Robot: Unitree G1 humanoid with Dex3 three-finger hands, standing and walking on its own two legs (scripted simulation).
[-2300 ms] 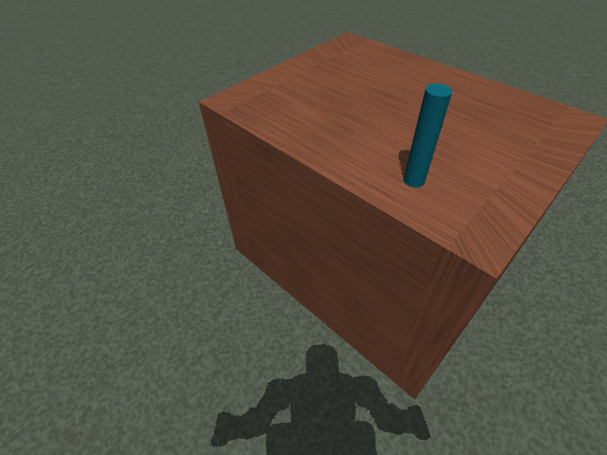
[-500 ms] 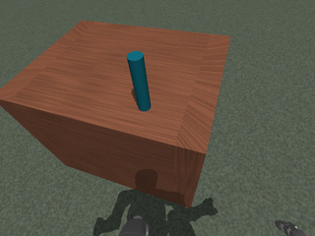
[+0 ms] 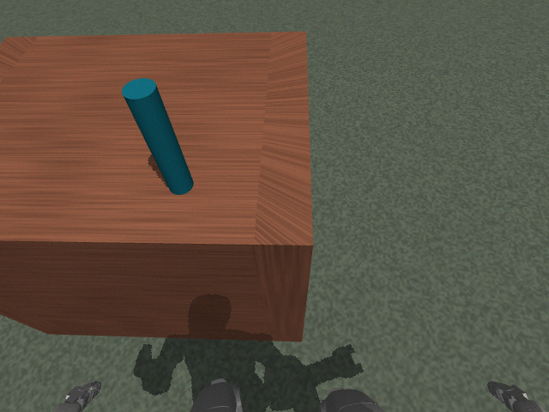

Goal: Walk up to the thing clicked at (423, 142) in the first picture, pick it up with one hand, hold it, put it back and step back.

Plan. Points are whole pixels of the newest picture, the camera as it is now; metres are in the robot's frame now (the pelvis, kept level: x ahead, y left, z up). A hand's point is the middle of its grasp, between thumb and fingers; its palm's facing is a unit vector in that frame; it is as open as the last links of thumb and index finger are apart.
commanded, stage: walk up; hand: left
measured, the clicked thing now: (163, 144) +0.52 +0.18 +0.08
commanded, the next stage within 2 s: none
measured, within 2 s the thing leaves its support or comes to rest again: neither
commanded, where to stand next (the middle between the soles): +0.07 +0.01 m, yaw -6 degrees
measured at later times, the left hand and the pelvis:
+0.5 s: hand out of the picture +0.07 +0.25 -0.13, palm faces -0.12 -0.92 -0.37, open 7.4 cm; pelvis -0.03 -0.01 +0.02, yaw -7 degrees
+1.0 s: hand out of the picture +0.14 +0.24 -0.11, palm faces -0.13 -0.93 -0.33, open 7.4 cm; pelvis +0.00 +0.01 +0.04, yaw -8 degrees
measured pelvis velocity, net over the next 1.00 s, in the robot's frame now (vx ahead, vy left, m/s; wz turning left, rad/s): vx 0.00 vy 0.01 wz -0.14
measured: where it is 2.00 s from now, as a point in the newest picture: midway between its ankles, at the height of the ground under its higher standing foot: outside the picture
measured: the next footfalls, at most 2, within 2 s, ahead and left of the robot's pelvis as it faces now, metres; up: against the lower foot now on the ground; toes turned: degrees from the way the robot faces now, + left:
left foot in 0.28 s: +0.06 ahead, +0.13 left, +0.00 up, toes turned -6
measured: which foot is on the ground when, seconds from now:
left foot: up 0.00-0.26, down 0.28-1.00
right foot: down 0.00-1.00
